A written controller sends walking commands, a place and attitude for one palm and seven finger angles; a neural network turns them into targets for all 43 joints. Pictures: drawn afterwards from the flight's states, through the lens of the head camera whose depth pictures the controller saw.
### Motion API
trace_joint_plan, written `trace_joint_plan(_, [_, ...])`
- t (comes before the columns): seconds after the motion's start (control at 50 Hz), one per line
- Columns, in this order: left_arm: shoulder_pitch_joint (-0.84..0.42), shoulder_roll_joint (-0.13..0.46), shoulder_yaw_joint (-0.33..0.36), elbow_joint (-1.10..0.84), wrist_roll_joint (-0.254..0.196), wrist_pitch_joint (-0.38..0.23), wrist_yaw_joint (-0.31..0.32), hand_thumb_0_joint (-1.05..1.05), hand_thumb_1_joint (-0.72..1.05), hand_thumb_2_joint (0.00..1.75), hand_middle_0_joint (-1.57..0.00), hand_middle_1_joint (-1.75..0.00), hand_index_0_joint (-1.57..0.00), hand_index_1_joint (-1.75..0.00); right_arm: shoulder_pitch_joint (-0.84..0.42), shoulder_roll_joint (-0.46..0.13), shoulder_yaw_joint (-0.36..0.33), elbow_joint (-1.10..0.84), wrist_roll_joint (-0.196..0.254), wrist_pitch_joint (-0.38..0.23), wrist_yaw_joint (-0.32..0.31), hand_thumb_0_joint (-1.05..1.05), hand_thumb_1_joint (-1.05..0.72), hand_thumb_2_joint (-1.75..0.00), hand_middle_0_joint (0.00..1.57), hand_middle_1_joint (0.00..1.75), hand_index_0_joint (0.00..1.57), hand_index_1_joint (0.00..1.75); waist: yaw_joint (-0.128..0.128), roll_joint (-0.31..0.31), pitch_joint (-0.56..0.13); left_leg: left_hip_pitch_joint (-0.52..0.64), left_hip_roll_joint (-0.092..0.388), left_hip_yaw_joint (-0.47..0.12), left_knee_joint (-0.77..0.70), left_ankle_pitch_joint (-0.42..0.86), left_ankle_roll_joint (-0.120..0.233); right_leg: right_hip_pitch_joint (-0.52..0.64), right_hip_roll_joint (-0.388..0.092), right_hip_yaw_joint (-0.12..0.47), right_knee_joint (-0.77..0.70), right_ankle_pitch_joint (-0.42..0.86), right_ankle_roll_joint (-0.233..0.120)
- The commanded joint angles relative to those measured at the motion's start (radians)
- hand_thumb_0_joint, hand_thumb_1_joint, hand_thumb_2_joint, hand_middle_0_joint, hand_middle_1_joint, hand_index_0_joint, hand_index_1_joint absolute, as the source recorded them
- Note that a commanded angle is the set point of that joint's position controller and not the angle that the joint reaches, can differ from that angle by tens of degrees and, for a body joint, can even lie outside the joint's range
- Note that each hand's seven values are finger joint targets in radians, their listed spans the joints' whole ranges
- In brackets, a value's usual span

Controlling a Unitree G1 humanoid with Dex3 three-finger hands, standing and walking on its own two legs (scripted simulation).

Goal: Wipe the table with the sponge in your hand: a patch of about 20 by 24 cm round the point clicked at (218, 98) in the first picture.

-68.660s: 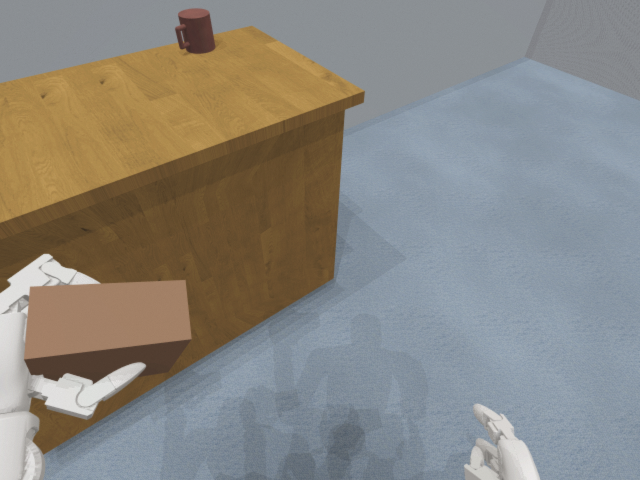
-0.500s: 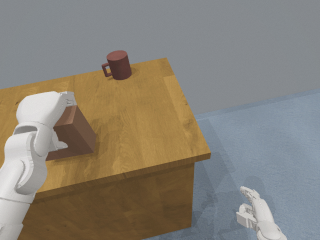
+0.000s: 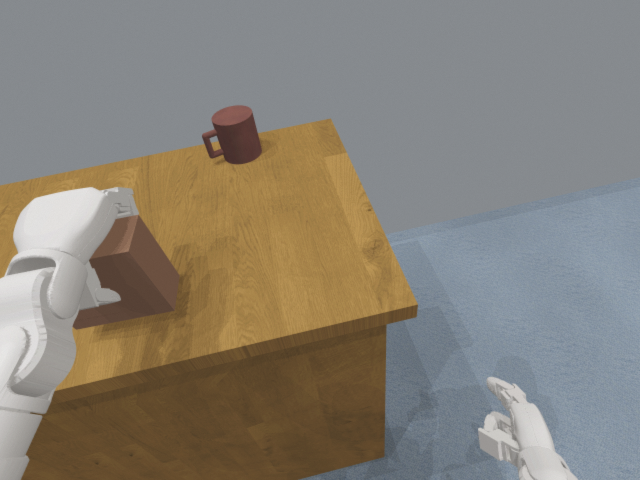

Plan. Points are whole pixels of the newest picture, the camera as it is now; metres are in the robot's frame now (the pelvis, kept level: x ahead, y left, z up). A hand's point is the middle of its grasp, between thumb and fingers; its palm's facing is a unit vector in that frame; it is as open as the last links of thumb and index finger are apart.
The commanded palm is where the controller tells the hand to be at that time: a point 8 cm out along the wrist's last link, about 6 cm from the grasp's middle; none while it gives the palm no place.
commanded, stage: move the sponge above the wiping area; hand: left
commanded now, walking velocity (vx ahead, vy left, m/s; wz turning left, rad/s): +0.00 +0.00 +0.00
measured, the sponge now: (114, 284) +0.28 +0.31 +0.13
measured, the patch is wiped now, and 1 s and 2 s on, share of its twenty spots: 0.00 0.00 0.15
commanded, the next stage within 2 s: lower the sponge onto the table in 0.36 s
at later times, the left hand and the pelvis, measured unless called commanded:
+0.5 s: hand (87, 258) +0.27 +0.31 +0.18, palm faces +0.05 +0.00 -1.00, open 9.9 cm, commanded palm +0.24 +0.31 +0.26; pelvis -0.01 +0.00 +0.00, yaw +0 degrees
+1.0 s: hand (105, 252) +0.29 +0.30 +0.17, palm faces +0.04 -0.01 -1.00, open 9.9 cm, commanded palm +0.26 +0.31 +0.25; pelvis +0.00 +0.01 +0.00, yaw +0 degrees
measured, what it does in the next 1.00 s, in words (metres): stands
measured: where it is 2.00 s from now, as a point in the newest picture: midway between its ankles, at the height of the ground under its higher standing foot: outside the picture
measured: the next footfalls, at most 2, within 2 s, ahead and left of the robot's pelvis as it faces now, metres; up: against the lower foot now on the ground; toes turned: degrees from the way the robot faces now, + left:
none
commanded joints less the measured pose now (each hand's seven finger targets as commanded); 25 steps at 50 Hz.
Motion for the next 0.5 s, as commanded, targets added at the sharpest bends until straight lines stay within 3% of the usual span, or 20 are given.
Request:
trace_joint_plan(0.0, [-0.365, 0.301, 0.175, -0.177, 0.037, -0.01, 0.039, 0.0, 0.1, 1.3, -1.2, -1.6, -1.2, -1.6, -0.192, -0.088, -0.032, -0.173, -0.003, -0.051, -0.009, 0.0, -0.9, -0.9, 0.2, 0.3, 0.2, 0.3, -0.011, -0.067, -0.234, 0.006, 0.001, -0.057, -0.047, 0.191, 0.016, 0.126, -0.056, 0.124, -0.072, 0.136, -0.003])
trace_joint_plan(0.02, [-0.374, 0.289, 0.175, -0.203, 0.03, -0.01, 0.037, 0.0, 0.1, 1.3, -1.2, -1.6, -1.2, -1.6, -0.243, -0.074, -0.02, -0.189, 0.006, -0.064, -0.008, 0.0, -0.9, -0.9, 0.2, 0.3, 0.2, 0.3, -0.002, -0.031, -0.237, 0.011, 0.001, -0.067, -0.047, 0.184, 0.014, 0.117, -0.049, 0.155, -0.076, 0.117, -0.018])
trace_joint_plan(0.04, [-0.35, 0.298, 0.185, -0.178, 0.028, -0.012, 0.043, 0.0, 0.1, 1.3, -1.2, -1.6, -1.2, -1.6, -0.191, -0.086, -0.031, -0.171, -0.006, -0.059, -0.009, 0.0, -0.9, -0.9, 0.2, 0.3, 0.2, 0.3, -0.002, -0.059, -0.247, 0.007, 0.006, -0.06, -0.05, 0.186, 0.015, 0.135, -0.058, 0.118, -0.072, 0.119, -0.008])
trace_joint_plan(0.06, [-0.375, 0.276, 0.154, -0.174, 0.032, -0.014, 0.041, 0.0, 0.1, 1.3, -1.2, -1.6, -1.2, -1.6, -0.195, -0.083, -0.028, -0.171, -0.002, -0.058, -0.009, 0.0, -0.9, -0.9, 0.2, 0.3, 0.2, 0.3, -0.014, -0.065, -0.235, 0.011, 0.005, -0.057, -0.054, 0.176, 0.014, 0.123, -0.057, 0.118, -0.079, 0.112, -0.003])
trace_joint_plan(0.08, [-0.361, 0.313, 0.19, -0.14, 0.036, -0.009, 0.044, 0.0, 0.1, 1.3, -1.2, -1.6, -1.2, -1.6, -0.186, -0.091, -0.033, -0.164, -0.006, -0.054, -0.009, 0.0, -0.9, -0.9, 0.2, 0.3, 0.2, 0.3, -0.004, -0.07, -0.224, -0.002, 0.004, -0.06, -0.06, 0.166, 0.014, 0.125, -0.055, 0.118, -0.083, 0.1, -0.004])
trace_joint_plan(0.1, [-0.386, 0.302, 0.172, -0.146, 0.043, -0.008, 0.044, 0.0, 0.1, 1.3, -1.2, -1.6, -1.2, -1.6, -0.194, -0.088, -0.03, -0.166, -0.003, -0.051, -0.009, 0.0, -0.9, -0.9, 0.2, 0.3, 0.2, 0.3, -0.008, -0.065, -0.228, -0.001, 0.002, -0.057, -0.059, 0.166, 0.014, 0.123, -0.057, 0.124, -0.082, 0.1, -0.005])
trace_joint_plan(0.12, [-0.398, 0.31, 0.189, -0.166, 0.042, -0.003, 0.046, 0.0, 0.1, 1.3, -1.2, -1.6, -1.2, -1.6, -0.242, -0.077, -0.02, -0.177, 0.006, -0.06, -0.005, 0.0, -0.9, -0.9, 0.2, 0.3, 0.2, 0.3, 0.002, -0.02, -0.227, 0.0, 0.001, -0.068, -0.061, 0.162, 0.01, 0.114, -0.045, 0.155, -0.084, 0.078, -0.022])
trace_joint_plan(0.14, [-0.382, 0.293, 0.179, -0.162, 0.036, -0.004, 0.05, 0.0, 0.1, 1.3, -1.2, -1.6, -1.2, -1.6, -0.203, -0.086, -0.029, -0.169, -0.007, -0.057, -0.005, 0.0, -0.9, -0.9, 0.2, 0.3, 0.2, 0.3, 0.004, -0.051, -0.249, 0.001, 0.009, -0.058, -0.059, 0.18, 0.01, 0.145, -0.061, 0.122, -0.073, 0.108, -0.014])
trace_joint_plan(0.18, [-0.343, 0.322, 0.208, -0.162, 0.036, 0.003, 0.049, 0.0, 0.1, 1.3, -1.2, -1.6, -1.2, -1.6, -0.196, -0.09, -0.033, -0.169, -0.008, -0.051, -0.001, 0.0, -0.9, -0.9, 0.2, 0.3, 0.2, 0.3, 0.012, -0.059, -0.262, -0.003, 0.005, -0.059, -0.058, 0.207, 0.01, 0.163, -0.058, 0.125, -0.065, 0.149, -0.012])
trace_joint_plan(0.2, [-0.333, 0.309, 0.197, -0.173, 0.036, 0.01, 0.046, 0.0, 0.1, 1.3, -1.2, -1.6, -1.2, -1.6, -0.203, -0.086, -0.03, -0.176, -0.007, -0.047, 0.001, 0.0, -0.9, -0.9, 0.2, 0.3, 0.2, 0.3, 0.011, -0.069, -0.257, -0.007, 0.004, -0.056, -0.054, 0.21, 0.011, 0.16, -0.06, 0.125, -0.062, 0.156, -0.008])
trace_joint_plan(0.22, [-0.322, 0.319, 0.219, -0.168, 0.03, 0.021, 0.043, 0.0, 0.1, 1.3, -1.2, -1.6, -1.2, -1.6, -0.247, -0.08, -0.022, -0.183, 0.001, -0.053, 0.003, 0.0, -0.9, -0.9, 0.2, 0.3, 0.2, 0.3, 0.019, -0.051, -0.241, -0.015, 0.003, -0.066, -0.051, 0.201, 0.008, 0.145, -0.051, 0.161, -0.065, 0.14, -0.023])
trace_joint_plan(0.26, [-0.289, 0.308, 0.207, -0.159, 0.024, 0.028, 0.037, 0.0, 0.1, 1.3, -1.2, -1.6, -1.2, -1.6, -0.2, -0.091, -0.03, -0.176, -0.006, -0.044, 0.005, 0.0, -0.9, -0.9, 0.2, 0.3, 0.2, 0.3, 0.013, -0.08, -0.247, -0.023, 0.007, -0.055, -0.05, 0.202, 0.009, 0.16, -0.062, 0.129, -0.058, 0.155, -0.007])
trace_joint_plan(0.3, [-0.279, 0.329, 0.218, -0.153, 0.026, 0.035, 0.026, 0.0, 0.1, 1.3, -1.2, -1.6, -1.2, -1.6, -0.198, -0.096, -0.031, -0.177, -0.006, -0.035, 0.004, 0.0, -0.9, -0.9, 0.2, 0.3, 0.2, 0.3, 0.008, -0.093, -0.226, -0.033, 0.005, -0.052, -0.046, 0.19, 0.011, 0.146, -0.061, 0.134, -0.06, 0.151, -0.003])
trace_joint_plan(0.32, [-0.27, 0.329, 0.226, -0.163, 0.022, 0.042, 0.02, 0.0, 0.1, 1.3, -1.2, -1.6, -1.2, -1.6, -0.246, -0.088, -0.022, -0.19, 0.005, -0.043, 0.005, 0.0, -0.9, -0.9, 0.2, 0.3, 0.2, 0.3, 0.016, -0.063, -0.213, -0.038, 0.002, -0.064, -0.044, 0.18, 0.011, 0.128, -0.051, 0.164, -0.064, 0.123, -0.016])
trace_joint_plan(0.34, [-0.287, 0.292, 0.182, -0.167, 0.019, 0.039, 0.015, 0.0, 0.1, 1.3, -1.2, -1.6, -1.2, -1.6, -0.208, -0.093, -0.026, -0.181, -0.001, -0.039, 0.002, 0.0, -0.9, -0.9, 0.2, 0.3, 0.2, 0.3, -0.001, -0.069, -0.219, -0.029, 0.007, -0.053, -0.045, 0.174, 0.013, 0.129, -0.062, 0.127, -0.062, 0.122, -0.004])
trace_joint_plan(0.38, [-0.306, 0.311, 0.188, -0.142, 0.022, 0.022, 0.009, 0.0, 0.1, 1.3, -1.2, -1.6, -1.2, -1.6, -0.189, -0.098, -0.031, -0.178, -0.002, -0.043, -0.004, 0.0, -0.9, -0.9, 0.2, 0.3, 0.2, 0.3, -0.009, -0.099, -0.212, -0.025, 0.008, -0.057, -0.045, 0.155, 0.016, 0.115, -0.058, 0.122, -0.07, 0.106, 0.002])
trace_joint_plan(0.42, [-0.332, 0.333, 0.201, -0.154, 0.024, 0.011, 0.006, 0.0, 0.1, 1.3, -1.2, -1.6, -1.2, -1.6, -0.234, -0.087, -0.019, -0.188, 0.009, -0.056, -0.012, 0.0, -0.9, -0.9, 0.2, 0.3, 0.2, 0.3, -0.008, -0.054, -0.2, -0.024, 0.001, -0.064, -0.043, 0.127, 0.017, 0.096, -0.05, 0.162, -0.083, 0.056, -0.011])
trace_joint_plan(0.44, [-0.361, 0.324, 0.188, -0.144, 0.027, -0.007, 0.009, 0.0, 0.1, 1.3, -1.2, -1.6, -1.2, -1.6, -0.186, -0.095, -0.026, -0.172, 0.0, -0.055, -0.015, 0.0, -0.9, -0.9, 0.2, 0.3, 0.2, 0.3, -0.019, -0.069, -0.213, -0.018, 0.006, -0.06, -0.047, 0.128, 0.017, 0.107, -0.059, 0.124, -0.08, 0.06, -0.003])
trace_joint_plan(0.46, [-0.373, 0.312, 0.175, -0.154, 0.026, -0.024, 0.01, 0.0, 0.1, 1.3, -1.2, -1.6, -1.2, -1.6, -0.184, -0.092, -0.029, -0.174, 0.001, -0.06, -0.017, 0.0, -0.9, -0.9, 0.2, 0.3, 0.2, 0.3, -0.021, -0.064, -0.223, -0.003, 0.006, -0.061, -0.046, 0.132, 0.017, 0.109, -0.058, 0.125, -0.083, 0.067, -0.001])
trace_joint_plan(0.48, [-0.376, 0.338, 0.197, -0.161, 0.029, -0.041, 0.014, 0.0, 0.1, 1.3, -1.2, -1.6, -1.2, -1.6, -0.177, -0.094, -0.033, -0.169, -0.002, -0.061, -0.02, 0.0, -0.9, -0.9, 0.2, 0.3, 0.2, 0.3, -0.017, -0.052, -0.236, 0.007, 0.003, -0.063, -0.044, 0.141, 0.019, 0.115, -0.056, 0.127, -0.085, 0.076, -0.003])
